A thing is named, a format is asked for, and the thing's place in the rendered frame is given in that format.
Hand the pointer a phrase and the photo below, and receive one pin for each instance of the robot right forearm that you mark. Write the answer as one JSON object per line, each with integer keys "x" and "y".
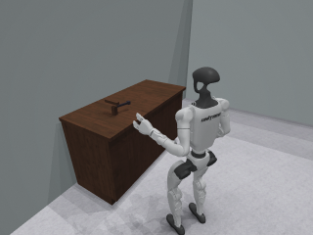
{"x": 219, "y": 136}

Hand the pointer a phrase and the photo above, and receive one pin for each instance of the robot right upper arm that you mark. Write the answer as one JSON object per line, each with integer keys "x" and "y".
{"x": 224, "y": 127}

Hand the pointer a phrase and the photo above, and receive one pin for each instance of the robot left upper arm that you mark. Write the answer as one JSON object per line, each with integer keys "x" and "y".
{"x": 183, "y": 118}

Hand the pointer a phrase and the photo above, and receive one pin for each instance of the right robot foot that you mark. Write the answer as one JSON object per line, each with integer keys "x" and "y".
{"x": 201, "y": 217}

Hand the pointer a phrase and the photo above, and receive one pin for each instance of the robot left forearm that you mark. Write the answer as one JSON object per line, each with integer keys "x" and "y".
{"x": 171, "y": 146}

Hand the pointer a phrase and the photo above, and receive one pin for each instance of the counter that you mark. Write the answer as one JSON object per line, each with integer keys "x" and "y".
{"x": 107, "y": 152}

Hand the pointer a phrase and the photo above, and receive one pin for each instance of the tap lever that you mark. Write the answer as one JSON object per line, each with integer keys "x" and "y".
{"x": 123, "y": 104}

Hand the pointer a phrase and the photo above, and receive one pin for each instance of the robot left thigh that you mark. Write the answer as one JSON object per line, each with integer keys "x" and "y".
{"x": 178, "y": 171}

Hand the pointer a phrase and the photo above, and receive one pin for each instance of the robot left hand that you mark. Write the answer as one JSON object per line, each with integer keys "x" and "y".
{"x": 144, "y": 127}

